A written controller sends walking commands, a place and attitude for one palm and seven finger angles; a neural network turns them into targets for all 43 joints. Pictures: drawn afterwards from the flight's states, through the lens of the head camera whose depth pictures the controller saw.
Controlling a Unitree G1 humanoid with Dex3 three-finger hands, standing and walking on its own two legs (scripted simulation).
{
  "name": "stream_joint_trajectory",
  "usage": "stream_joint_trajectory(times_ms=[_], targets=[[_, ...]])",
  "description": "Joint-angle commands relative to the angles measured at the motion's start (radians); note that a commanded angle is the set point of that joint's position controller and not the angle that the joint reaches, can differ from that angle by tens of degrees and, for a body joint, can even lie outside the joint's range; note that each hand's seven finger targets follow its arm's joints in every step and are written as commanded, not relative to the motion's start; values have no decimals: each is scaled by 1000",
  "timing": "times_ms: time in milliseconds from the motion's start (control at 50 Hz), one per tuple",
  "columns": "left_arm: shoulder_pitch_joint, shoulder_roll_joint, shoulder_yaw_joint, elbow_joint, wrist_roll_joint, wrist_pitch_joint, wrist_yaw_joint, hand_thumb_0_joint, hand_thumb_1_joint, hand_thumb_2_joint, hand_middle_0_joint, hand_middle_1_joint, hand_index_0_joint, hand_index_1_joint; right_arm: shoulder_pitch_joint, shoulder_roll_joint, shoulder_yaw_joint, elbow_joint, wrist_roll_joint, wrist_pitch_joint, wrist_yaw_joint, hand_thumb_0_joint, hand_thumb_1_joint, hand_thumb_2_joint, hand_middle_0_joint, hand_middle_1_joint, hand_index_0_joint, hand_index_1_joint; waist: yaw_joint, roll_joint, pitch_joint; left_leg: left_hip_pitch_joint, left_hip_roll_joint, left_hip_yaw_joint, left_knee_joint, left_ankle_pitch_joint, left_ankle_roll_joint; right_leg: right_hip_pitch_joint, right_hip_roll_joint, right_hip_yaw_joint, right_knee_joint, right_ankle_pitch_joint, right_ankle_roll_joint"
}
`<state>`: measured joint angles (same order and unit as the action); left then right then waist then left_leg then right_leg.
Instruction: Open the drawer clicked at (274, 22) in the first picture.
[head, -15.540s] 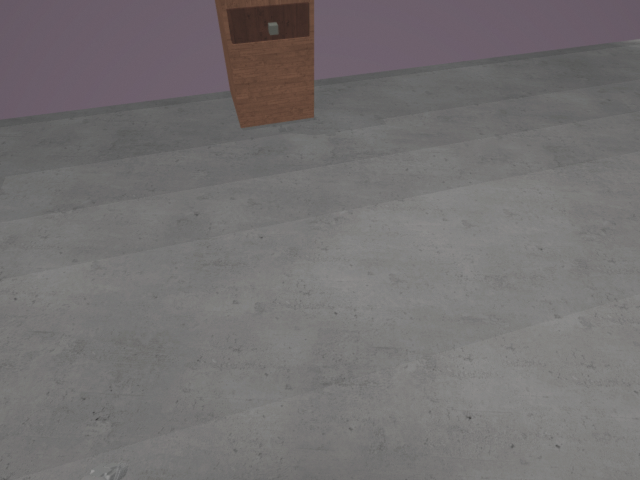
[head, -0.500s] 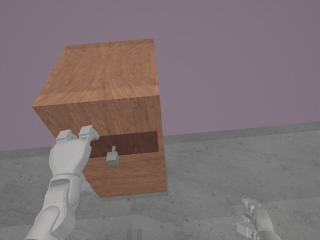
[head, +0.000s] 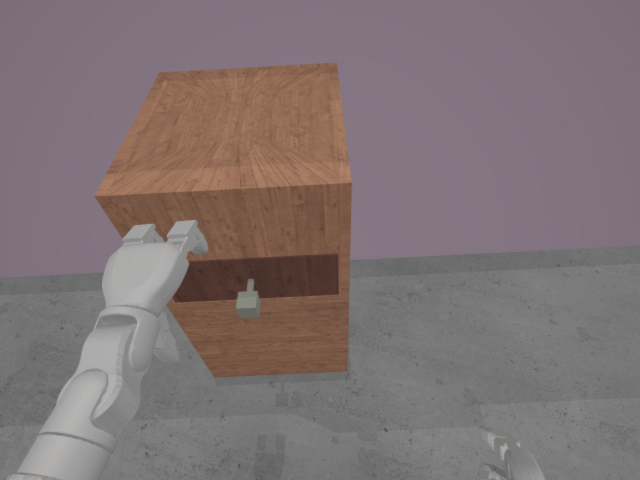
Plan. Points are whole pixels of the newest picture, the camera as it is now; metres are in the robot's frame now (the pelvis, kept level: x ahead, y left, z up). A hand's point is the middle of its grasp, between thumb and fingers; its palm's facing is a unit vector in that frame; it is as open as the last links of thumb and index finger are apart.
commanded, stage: raise the hand with hooked fingers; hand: left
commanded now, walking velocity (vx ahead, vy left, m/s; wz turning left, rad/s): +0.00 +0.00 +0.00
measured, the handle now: (249, 296) +0.49 +0.23 -0.23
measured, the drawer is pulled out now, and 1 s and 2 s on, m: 0.00 0.00 0.00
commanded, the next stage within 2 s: move the hooked fingers above the handle in 0.10 s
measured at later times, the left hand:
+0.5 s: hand (187, 301) +0.32 +0.23 +0.02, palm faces -0.04 -0.06 -1.00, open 13.8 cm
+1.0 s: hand (207, 293) +0.39 +0.25 -0.06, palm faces -0.06 -0.04 -1.00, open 13.8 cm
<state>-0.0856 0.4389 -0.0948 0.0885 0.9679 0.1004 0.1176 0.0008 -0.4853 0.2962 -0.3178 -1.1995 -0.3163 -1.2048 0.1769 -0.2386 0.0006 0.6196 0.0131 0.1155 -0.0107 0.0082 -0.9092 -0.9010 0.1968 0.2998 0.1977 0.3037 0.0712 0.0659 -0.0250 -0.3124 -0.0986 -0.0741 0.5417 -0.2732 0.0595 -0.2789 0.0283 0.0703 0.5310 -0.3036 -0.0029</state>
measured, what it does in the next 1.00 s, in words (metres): stands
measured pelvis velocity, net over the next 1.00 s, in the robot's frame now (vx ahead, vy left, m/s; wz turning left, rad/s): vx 0.01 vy -0.02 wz -0.03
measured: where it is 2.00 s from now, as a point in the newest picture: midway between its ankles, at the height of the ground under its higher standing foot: outside the picture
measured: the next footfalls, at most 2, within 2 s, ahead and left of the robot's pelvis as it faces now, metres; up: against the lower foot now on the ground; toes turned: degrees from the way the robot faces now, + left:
none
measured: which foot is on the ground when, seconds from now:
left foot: down 0.00-1.00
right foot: down 0.00-1.00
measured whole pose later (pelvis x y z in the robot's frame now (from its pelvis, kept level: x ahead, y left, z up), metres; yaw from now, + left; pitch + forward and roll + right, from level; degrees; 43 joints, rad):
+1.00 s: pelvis +0.01 -0.02 -0.04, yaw -2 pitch +18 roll -1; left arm -0.36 0.46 0.05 0.76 1.07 -0.08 0.39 0.00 -0.48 0.30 -0.32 -1.20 -0.32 -1.20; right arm 0.28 -0.25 -0.07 0.68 0.00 0.11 -0.04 0.01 -0.91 -0.90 0.20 0.30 0.20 0.30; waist -0.03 0.04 -0.17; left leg -0.76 -0.05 -0.07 0.88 -0.43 0.03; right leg -0.73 0.09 0.05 0.85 -0.44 -0.03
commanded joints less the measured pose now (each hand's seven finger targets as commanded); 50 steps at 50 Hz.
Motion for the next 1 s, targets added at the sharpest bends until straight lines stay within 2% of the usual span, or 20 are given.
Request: stream_joint_trajectory(times_ms=[0,80,180,240,260,280,300,440,500,540,580,720,760,800,860,880,900,940,960,980], targets=[[-284,189,137,-216,-2,-5,93,0,-500,300,-300,-1200,-300,-1200,-130,-109,-49,-150,0,-54,-9,0,-900,-900,200,300,200,300,2,-1,-279,171,69,-16,-69,359,-55,28,18,-82,-38,194,-56],[-297,170,102,-187,-6,26,93,0,-500,300,-300,-1200,-300,-1200,-141,-112,-48,-147,9,-52,-14,0,-900,-900,200,300,200,300,-7,-4,-250,147,63,-5,-81,288,-45,27,15,-80,-47,163,-55],[-281,170,96,-189,-7,37,70,0,-500,300,-300,-1200,-300,-1200,-147,-112,-45,-147,8,-52,-21,0,-900,-900,200,300,200,300,-10,-39,-259,147,59,8,-74,302,-34,51,12,-71,-51,200,-51],[-237,196,136,-65,2,44,62,0,-500,300,-300,-1200,-300,-1200,-137,-122,-40,-136,9,-40,-27,0,-900,-900,200,300,200,300,-8,-84,-200,80,51,31,-68,264,-27,46,12,-62,-54,210,-48],[-265,152,93,-39,-2,42,57,0,-500,300,-300,-1200,-300,-1200,-135,-115,-36,-140,11,-40,-31,0,-900,-900,200,300,200,300,-19,-100,-181,65,46,37,-63,231,-23,29,9,-65,-52,194,-43],[-292,190,125,-17,5,32,59,0,-500,300,-300,-1200,-300,-1200,-130,-118,-39,-134,12,-41,-35,0,-900,-900,200,300,200,300,-20,-104,-175,54,47,42,-57,216,-22,15,10,-62,-51,187,-44],[-290,201,137,-8,9,22,62,0,-500,300,-300,-1200,-300,-1200,-131,-117,-39,-142,9,-41,-40,0,-900,-900,200,300,200,300,-10,-100,-201,46,40,46,-47,215,-18,31,9,-52,-44,196,-42],[-454,260,181,103,38,-91,116,0,-500,300,-300,-1200,-300,-1200,-79,-118,-58,-119,2,-59,-64,0,-900,-900,200,300,200,300,-36,-62,-292,-27,21,60,54,207,-9,-16,5,-18,14,260,-38],[-475,216,144,154,43,-121,142,0,-500,300,-300,-1200,-300,-1200,-55,-114,-69,-111,2,-64,-63,0,-900,-900,200,300,200,300,-49,-20,-325,-46,21,67,97,218,-7,-61,4,-18,48,296,-38],[-470,255,185,216,46,-130,159,0,-500,300,-300,-1200,-300,-1200,-31,-123,-79,-99,0,-63,-62,0,-900,-900,200,300,200,300,-51,-64,-354,-87,23,68,121,223,-6,-56,6,-9,69,324,-34],[-473,238,170,247,46,-135,171,0,-500,300,-300,-1200,-300,-1200,-18,-124,-82,-101,3,-61,-59,0,-900,-900,200,300,200,300,-55,-59,-364,-118,21,72,140,223,-6,-65,2,-10,89,359,-32],[-459,292,238,355,59,-164,222,0,-500,300,-300,-1200,-300,-1200,40,-132,-98,-85,-4,-47,-57,0,-900,-900,200,300,200,300,-59,-72,-454,-215,24,77,205,259,-5,-50,-4,8,158,505,-21],[-509,296,238,396,68,-172,242,0,-500,300,-300,-1200,-300,-1200,60,-136,-100,-75,-5,-45,-55,0,-900,-900,200,300,200,300,-75,-64,-421,-251,27,75,217,233,-5,-103,4,-1,170,439,-26],[-491,296,248,414,80,-181,263,0,-500,300,-300,-1200,-300,-1200,73,-137,-107,-71,-9,-43,-49,0,-900,-900,200,300,200,300,-67,-42,-459,-237,32,76,236,259,-5,-132,12,-9,189,424,-32],[-537,270,231,422,84,-188,295,0,-500,300,-300,-1200,-300,-1200,100,-139,-112,-61,-17,-39,-43,0,-900,-900,200,300,200,300,-86,-25,-500,-234,39,69,265,283,-5,-179,20,-23,218,409,-35],[-518,247,218,457,87,-186,305,0,-500,300,-300,-1200,-300,-1200,111,-139,-116,-56,-17,-40,-42,0,-900,-900,200,300,200,300,-91,-30,-477,-236,43,69,272,278,-7,-211,26,-33,225,379,-38],[-538,269,236,485,92,-185,315,0,-500,300,-300,-1200,-300,-1200,113,-145,-115,-46,-19,-37,-41,0,-900,-900,200,300,200,300,-95,-48,-476,-254,47,68,281,272,-7,-234,27,-36,232,363,-36],[-593,253,218,503,99,-183,334,0,-500,300,-300,-1200,-300,-1200,125,-146,-116,-36,-25,-35,-37,0,-900,-900,200,300,200,300,-107,-20,-483,-259,50,61,295,274,-9,-279,30,-47,251,324,-42],[-638,279,228,495,112,-188,346,0,-500,300,-300,-1200,-300,-1200,135,-151,-116,-32,-27,-33,-35,0,-900,-900,200,300,200,300,-109,-7,-512,-245,55,53,300,281,-12,-301,33,-51,263,309,-43],[-608,249,214,518,117,-185,357,0,-500,300,-300,-1200,-300,-1200,140,-149,-119,-31,-30,-31,-33,0,-900,-900,200,300,200,300,-104,4,-517,-226,58,52,307,291,-15,-323,37,-58,271,291,-46]])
